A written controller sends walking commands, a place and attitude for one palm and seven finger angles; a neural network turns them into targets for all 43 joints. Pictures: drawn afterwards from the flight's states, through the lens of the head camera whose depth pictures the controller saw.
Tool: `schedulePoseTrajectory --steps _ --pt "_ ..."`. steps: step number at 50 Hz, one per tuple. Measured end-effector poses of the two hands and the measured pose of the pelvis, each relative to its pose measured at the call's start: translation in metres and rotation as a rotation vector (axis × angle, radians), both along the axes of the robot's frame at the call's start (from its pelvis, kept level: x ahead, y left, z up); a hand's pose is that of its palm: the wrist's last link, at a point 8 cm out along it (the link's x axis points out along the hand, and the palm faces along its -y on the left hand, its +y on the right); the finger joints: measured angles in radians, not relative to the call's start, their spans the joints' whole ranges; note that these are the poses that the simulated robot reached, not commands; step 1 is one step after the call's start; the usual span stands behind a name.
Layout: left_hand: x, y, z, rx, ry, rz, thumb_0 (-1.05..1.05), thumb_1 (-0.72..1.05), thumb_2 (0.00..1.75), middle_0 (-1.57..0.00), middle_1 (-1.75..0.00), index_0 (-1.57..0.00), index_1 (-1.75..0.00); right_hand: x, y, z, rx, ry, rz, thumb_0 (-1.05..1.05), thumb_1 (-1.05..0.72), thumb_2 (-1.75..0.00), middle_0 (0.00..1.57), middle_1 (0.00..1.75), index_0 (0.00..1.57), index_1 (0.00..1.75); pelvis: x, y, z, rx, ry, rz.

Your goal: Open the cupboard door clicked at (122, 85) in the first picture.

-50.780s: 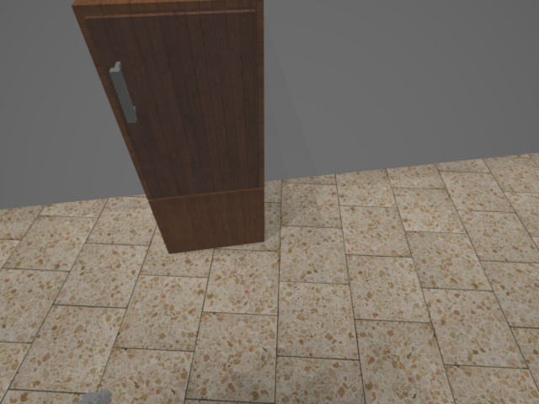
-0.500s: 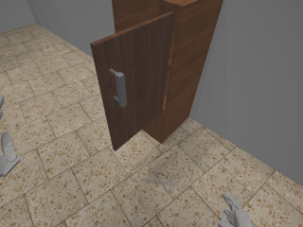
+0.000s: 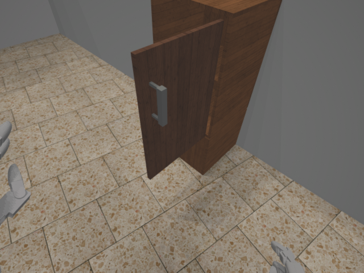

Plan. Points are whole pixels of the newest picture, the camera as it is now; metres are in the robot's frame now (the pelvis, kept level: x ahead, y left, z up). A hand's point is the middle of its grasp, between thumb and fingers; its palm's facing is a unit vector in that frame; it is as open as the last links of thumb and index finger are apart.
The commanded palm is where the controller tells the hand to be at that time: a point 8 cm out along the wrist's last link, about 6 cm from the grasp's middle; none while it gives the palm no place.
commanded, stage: stop stepping back and stand still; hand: left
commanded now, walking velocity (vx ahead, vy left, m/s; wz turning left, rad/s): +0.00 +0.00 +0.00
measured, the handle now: (157, 104) +0.59 +0.11 +0.04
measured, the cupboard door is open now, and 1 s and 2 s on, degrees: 89 89 89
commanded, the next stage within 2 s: let the arm hang, fingers relaxed in 0.04 s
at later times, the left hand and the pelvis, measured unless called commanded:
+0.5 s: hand out of the picture +0.06 +0.16 -0.18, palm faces +0.00 -0.98 -0.17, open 7.2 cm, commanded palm none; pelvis +0.01 -0.02 -0.01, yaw +2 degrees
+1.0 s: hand out of the picture +0.09 +0.22 -0.15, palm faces +0.04 -0.94 -0.35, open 7.4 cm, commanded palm none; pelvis +0.03 -0.02 +0.01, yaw +2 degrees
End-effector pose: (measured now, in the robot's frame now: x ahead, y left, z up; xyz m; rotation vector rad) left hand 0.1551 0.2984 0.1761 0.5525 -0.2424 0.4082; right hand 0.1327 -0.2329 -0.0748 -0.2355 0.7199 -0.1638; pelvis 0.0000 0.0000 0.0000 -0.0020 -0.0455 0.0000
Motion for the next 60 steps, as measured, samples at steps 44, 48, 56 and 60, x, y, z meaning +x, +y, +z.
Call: schedulePoseTrajectory --steps 44,48,56,60 --pt "-0.098 -0.028 -0.285 -0.492 1.422 0.321 0.01 0.91 0.90 -0.20 -0.30 -0.20 -0.30 -0.074 -0.040 -0.069 0.060 0.614 -0.048 0.01 -0.91 -0.90 0.20 0.30 0.20 0.30 0.026 -0.021 0.005 0.005 0.010 0.036" --pt "-0.078 -0.032 -0.283 -0.489 1.392 0.293 0.01 0.91 0.90 -0.20 -0.30 -0.20 -0.30 -0.062 -0.039 -0.069 0.064 0.596 -0.044 0.01 -0.91 -0.90 0.20 0.30 0.20 0.30 0.031 -0.021 0.006 0.007 0.011 0.033" --pt "-0.050 -0.051 -0.289 -0.514 1.370 0.225 0.01 0.91 0.90 -0.20 -0.30 -0.20 -0.30 -0.048 -0.048 -0.062 0.034 0.582 -0.057 0.00 -0.91 -0.90 0.20 0.30 0.20 0.30 0.040 -0.022 0.008 0.010 0.012 0.032" --pt "-0.045 -0.059 -0.293 -0.528 1.379 0.206 0.01 0.91 0.90 -0.20 -0.30 -0.21 -0.30 -0.044 -0.054 -0.058 0.017 0.584 -0.065 0.00 -0.91 -0.90 0.20 0.30 0.20 0.30 0.044 -0.023 0.008 0.009 0.013 0.031"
